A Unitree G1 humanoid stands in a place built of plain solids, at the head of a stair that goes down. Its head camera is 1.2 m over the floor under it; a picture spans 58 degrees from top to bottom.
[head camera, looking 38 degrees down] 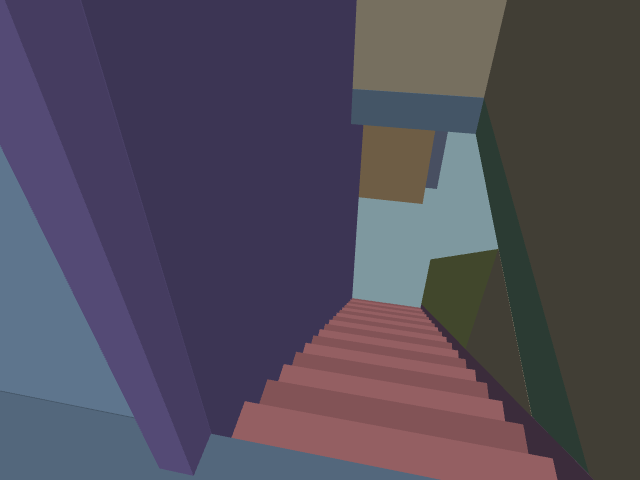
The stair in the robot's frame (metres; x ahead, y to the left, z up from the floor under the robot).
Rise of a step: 0.20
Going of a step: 0.23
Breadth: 1.03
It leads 11 degrees to the right of straight ahead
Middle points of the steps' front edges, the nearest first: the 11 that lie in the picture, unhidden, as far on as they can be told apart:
0.54 -0.19 0.00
0.76 -0.24 -0.19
0.98 -0.28 -0.39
1.20 -0.33 -0.59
1.42 -0.37 -0.78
1.65 -0.41 -0.98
1.87 -0.46 -1.18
2.09 -0.50 -1.37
2.31 -0.55 -1.57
2.54 -0.59 -1.77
2.76 -0.64 -1.96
